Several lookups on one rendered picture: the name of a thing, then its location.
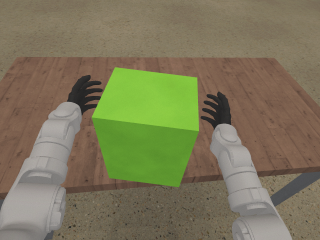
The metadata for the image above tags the right robot forearm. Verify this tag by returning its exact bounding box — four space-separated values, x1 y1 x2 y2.
210 123 292 240

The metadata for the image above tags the left robot forearm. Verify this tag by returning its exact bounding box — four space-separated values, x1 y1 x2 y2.
0 102 82 228

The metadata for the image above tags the table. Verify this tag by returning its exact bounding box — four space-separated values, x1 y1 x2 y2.
0 57 320 240

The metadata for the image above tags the left robot upper arm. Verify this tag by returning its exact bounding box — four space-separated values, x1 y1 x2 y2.
0 182 66 240

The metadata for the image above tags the robot left hand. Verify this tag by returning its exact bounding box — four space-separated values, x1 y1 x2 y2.
67 75 103 115

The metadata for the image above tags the robot right hand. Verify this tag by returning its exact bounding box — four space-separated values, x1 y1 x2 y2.
200 92 231 130

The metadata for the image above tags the right robot upper arm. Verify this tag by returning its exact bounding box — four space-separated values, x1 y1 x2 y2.
232 213 291 240

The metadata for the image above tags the carton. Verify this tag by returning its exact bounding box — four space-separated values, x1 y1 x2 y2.
91 67 199 187

